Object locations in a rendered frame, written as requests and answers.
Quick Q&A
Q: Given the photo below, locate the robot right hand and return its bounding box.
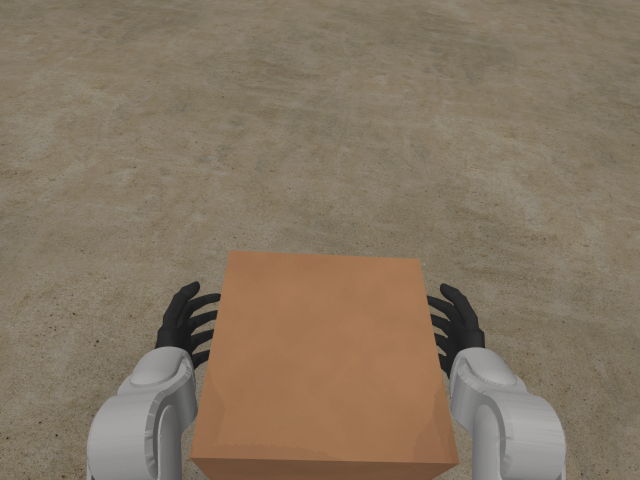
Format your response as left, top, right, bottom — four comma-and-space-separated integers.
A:
426, 283, 486, 379

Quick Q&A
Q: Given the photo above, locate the robot left hand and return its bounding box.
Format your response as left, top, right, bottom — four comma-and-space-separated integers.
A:
155, 281, 221, 370

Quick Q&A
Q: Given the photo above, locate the carton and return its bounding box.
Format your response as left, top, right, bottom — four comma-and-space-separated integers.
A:
189, 250, 460, 480

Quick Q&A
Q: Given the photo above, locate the robot left forearm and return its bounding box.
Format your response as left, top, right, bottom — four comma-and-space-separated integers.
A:
86, 346, 198, 480

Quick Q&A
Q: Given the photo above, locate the robot right forearm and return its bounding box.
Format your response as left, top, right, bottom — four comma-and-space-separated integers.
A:
449, 347, 567, 480

